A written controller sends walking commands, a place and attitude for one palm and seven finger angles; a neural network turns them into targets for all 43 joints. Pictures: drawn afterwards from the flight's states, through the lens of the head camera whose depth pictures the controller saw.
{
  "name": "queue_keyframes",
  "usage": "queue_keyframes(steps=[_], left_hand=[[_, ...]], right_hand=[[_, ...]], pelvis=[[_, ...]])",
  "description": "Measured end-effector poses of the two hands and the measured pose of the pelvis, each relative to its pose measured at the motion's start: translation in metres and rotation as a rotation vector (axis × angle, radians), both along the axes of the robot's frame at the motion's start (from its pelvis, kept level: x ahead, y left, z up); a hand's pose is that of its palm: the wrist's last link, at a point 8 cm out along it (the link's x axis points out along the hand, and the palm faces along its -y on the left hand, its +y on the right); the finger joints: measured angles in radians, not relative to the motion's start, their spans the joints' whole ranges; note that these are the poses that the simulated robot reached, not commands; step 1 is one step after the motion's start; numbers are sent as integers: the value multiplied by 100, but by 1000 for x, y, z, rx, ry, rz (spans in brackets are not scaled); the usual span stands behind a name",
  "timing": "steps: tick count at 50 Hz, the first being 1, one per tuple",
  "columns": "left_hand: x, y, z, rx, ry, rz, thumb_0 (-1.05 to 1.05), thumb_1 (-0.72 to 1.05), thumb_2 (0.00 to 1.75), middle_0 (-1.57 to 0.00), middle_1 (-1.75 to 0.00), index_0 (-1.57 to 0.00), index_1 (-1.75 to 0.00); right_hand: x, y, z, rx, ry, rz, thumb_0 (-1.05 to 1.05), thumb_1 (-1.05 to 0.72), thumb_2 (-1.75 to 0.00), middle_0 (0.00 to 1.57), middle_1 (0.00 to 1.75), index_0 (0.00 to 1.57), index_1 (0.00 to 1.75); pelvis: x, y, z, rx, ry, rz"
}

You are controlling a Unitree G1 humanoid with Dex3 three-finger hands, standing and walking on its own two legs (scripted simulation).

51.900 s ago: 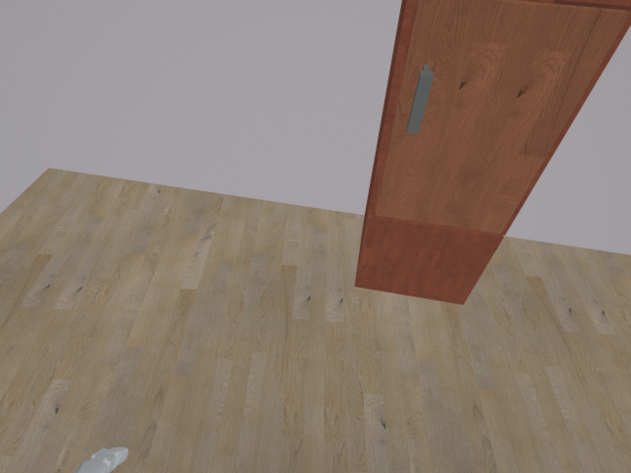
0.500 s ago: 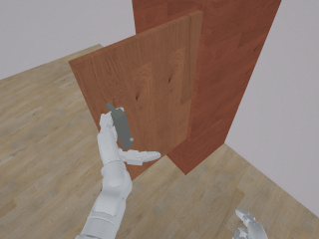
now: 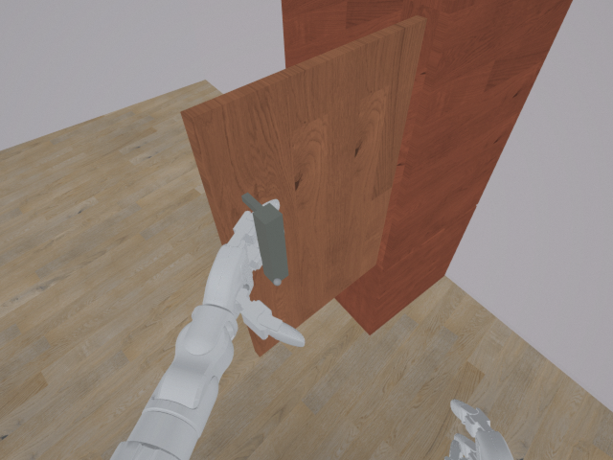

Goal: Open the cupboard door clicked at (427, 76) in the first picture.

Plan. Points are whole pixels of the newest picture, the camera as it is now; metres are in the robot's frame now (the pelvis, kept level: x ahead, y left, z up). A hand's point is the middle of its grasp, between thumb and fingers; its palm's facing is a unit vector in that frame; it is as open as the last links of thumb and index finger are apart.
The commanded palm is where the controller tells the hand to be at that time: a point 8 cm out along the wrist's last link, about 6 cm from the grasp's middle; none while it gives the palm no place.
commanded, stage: slide the hand sideways off the handle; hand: left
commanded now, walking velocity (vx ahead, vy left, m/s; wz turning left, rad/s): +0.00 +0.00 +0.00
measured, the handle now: (263, 238) +0.39 +0.09 +0.08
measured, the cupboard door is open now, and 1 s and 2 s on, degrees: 93 93 93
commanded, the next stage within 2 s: draw the hand back to the body in 0.92 s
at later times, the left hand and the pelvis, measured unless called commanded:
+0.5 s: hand (247, 308) +0.28 +0.10 +0.07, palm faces -0.06 -1.00 -0.03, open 16.1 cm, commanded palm +0.25 +0.16 +0.07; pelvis +0.03 -0.01 +0.00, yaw -1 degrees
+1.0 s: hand (197, 345) +0.23 +0.15 +0.07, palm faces -0.03 -1.00 -0.05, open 16.3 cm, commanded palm +0.21 +0.20 +0.07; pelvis +0.02 -0.03 -0.01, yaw +1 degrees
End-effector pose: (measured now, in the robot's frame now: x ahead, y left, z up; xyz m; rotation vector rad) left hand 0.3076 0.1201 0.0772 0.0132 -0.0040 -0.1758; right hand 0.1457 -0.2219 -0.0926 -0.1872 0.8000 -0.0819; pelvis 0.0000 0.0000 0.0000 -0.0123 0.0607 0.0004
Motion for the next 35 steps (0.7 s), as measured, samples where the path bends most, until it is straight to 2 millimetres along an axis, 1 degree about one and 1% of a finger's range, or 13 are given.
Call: queue_keyframes(steps=[5, 10, 17, 26, 30, 35], left_hand=[[-1, -2, 0, -30, 5, 33, -1, -50, 30, -19, -34, -20, -35], [-7, 0, -2, -22, -5, 54, -1, -50, 30, -19, -34, -20, -33], [-24, 15, -6, 11, 12, 73, -1, -50, 30, -20, -33, -19, -32], [-47, 32, -2, 16, 19, 119, -1, -50, 30, -19, -32, -19, -32], [-57, 39, -2, 30, 22, 134, -1, -50, 30, -19, -31, -18, -31], [-68, 53, -3, 48, 34, 153, -1, -50, 30, -17, -31, -16, -30]], right_hand=[[4, 2, 9, 9, -38, 6, 2, -90, -90, 20, 29, 21, 30], [12, 3, 16, 20, -59, 7, 2, -90, -90, 20, 29, 21, 30], [26, 1, 18, 22, -68, 15, 2, -90, -90, 20, 29, 21, 30], [46, -7, 19, 25, -112, 26, 2, -90, -90, 20, 29, 21, 30], [52, -12, 19, 19, -125, 37, 2, -90, -90, 20, 29, 21, 30], [57, -20, 19, 5, -141, 42, 2, -90, -90, 20, 29, 21, 30]], pelvis=[[3, 2, 2, 6, 7, -18], [8, 1, 2, 9, 11, -34], [17, -4, 3, 6, 14, -34], [26, -13, 2, 6, 22, -22], [28, -18, 0, 8, 29, -15], [29, -24, -2, 7, 35, -6]])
